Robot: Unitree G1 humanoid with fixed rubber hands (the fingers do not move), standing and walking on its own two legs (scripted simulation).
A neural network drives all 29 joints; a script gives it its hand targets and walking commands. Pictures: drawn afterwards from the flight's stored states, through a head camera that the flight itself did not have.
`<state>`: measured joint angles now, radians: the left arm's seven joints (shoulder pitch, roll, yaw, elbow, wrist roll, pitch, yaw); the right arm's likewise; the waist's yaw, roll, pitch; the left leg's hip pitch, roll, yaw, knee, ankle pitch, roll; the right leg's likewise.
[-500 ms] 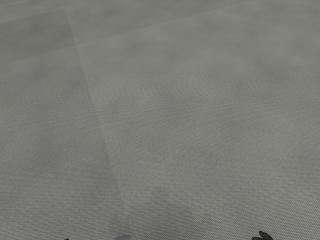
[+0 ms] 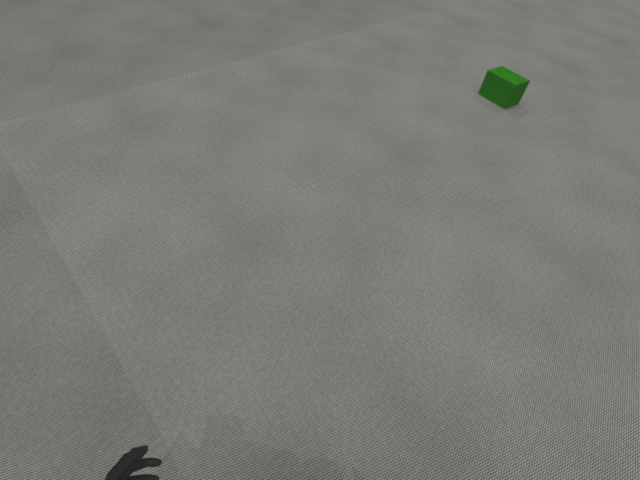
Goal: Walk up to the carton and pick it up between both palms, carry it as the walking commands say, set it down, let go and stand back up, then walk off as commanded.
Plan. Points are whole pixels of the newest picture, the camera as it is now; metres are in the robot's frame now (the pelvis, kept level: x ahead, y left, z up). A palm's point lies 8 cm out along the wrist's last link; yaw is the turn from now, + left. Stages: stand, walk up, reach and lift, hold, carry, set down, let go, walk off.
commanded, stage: walk up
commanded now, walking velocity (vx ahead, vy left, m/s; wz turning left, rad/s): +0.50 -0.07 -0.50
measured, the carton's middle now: (503, 87) +2.60 -1.28 -0.70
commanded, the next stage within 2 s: none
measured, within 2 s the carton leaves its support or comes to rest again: neither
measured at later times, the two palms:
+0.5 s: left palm (204, 457) +0.19 +0.15 -0.11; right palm (568, 439) +0.23 -0.38 -0.13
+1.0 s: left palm (306, 215) +0.66 +0.03 -0.12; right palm (551, 387) +0.31 -0.38 -0.13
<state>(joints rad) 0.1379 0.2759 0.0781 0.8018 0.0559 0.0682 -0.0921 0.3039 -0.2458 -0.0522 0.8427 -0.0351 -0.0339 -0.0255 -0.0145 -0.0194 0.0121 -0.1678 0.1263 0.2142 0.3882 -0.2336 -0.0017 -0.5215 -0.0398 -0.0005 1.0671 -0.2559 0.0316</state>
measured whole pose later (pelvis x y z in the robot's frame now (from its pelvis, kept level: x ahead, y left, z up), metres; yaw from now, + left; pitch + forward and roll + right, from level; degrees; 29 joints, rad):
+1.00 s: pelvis +0.44 -0.15 -0.01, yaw -22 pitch +0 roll +0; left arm 0.15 0.25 0.07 0.85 0.03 -0.01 -0.05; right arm 0.41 -0.25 -0.05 0.98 -0.03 -0.08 0.01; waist -0.05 -0.03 0.04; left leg -0.14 0.05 0.20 0.38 -0.24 0.01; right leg -0.55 -0.10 -0.03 0.87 -0.17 0.01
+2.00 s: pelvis +0.89 -0.34 +0.00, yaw -24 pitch +0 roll -2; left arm 0.12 0.24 0.06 0.95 0.02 0.01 -0.07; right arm 0.48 -0.20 -0.04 1.05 -0.02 -0.08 -0.01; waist -0.07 -0.05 0.04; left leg -0.08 0.10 0.12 0.35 -0.26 -0.02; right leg -0.58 -0.11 -0.04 0.85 -0.08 0.05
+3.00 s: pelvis +1.33 -0.55 +0.00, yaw -24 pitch +0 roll -2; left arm 0.13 0.24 0.06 0.98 0.03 0.01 -0.06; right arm 0.48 -0.18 -0.04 1.07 -0.02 -0.09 -0.01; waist -0.07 -0.05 0.04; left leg -0.08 0.09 0.14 0.33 -0.24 0.00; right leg -0.59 -0.12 -0.05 0.90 -0.07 0.05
